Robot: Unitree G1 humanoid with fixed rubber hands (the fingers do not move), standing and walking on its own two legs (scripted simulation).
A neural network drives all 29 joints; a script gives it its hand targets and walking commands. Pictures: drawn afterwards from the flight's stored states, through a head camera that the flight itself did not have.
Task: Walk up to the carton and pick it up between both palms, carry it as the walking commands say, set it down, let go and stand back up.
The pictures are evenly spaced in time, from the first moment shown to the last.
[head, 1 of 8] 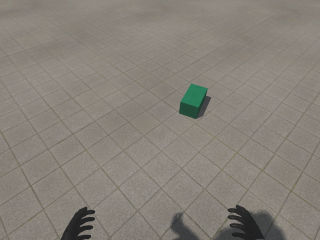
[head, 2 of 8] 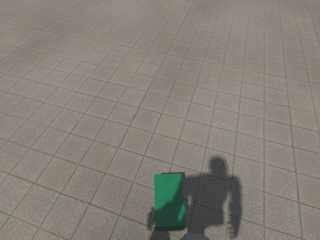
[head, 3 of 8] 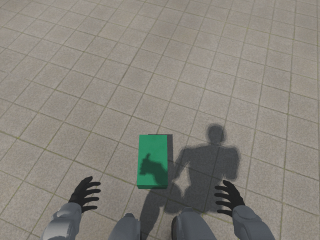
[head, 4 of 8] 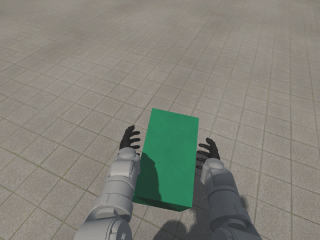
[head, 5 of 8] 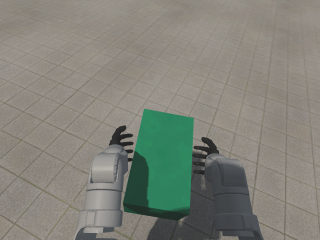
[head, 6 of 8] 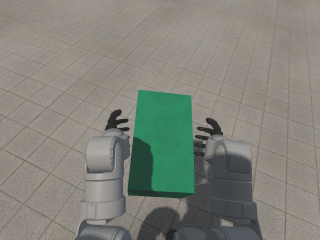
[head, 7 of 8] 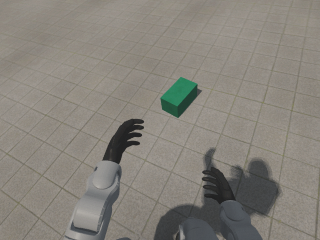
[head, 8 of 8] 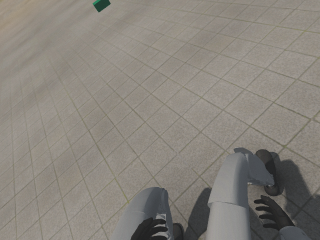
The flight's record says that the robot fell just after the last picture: yes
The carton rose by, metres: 0.70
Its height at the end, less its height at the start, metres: +0.00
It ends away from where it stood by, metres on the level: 5.18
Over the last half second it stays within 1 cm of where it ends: yes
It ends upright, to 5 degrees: yes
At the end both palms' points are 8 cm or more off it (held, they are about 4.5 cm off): yes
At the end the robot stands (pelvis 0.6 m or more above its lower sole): no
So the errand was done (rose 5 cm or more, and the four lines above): no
